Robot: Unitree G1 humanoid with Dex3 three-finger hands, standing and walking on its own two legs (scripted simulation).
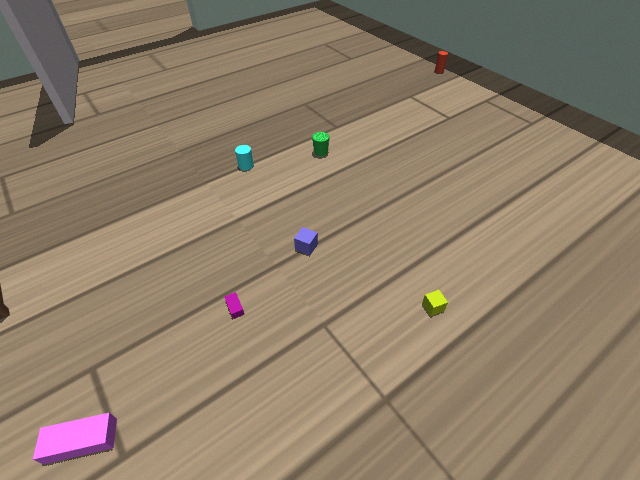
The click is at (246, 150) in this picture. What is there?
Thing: mug
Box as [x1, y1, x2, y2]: [235, 145, 253, 169]
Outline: 240,145 235,149 238,166 241,169 249,169 253,165 250,147 247,145
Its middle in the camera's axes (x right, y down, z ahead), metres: -0.40 -0.43 +2.01
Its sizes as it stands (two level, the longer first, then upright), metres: 0.113 0.079 0.103
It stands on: the floor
